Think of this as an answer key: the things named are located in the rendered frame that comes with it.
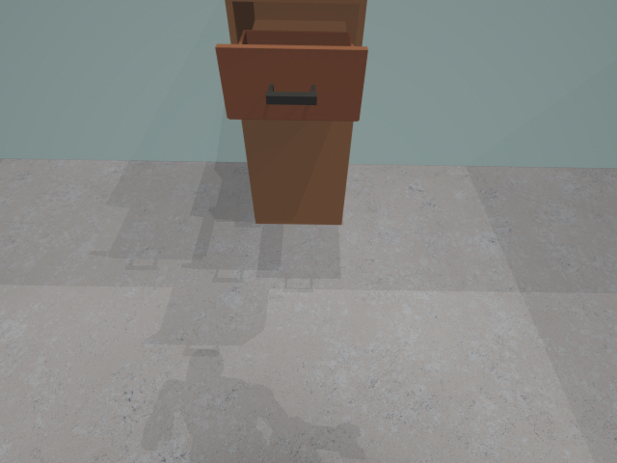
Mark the handle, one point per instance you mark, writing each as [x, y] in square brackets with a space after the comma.
[291, 98]

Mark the drawer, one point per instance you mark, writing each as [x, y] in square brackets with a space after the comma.
[292, 61]

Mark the cabinet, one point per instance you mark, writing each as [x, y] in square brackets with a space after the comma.
[297, 169]

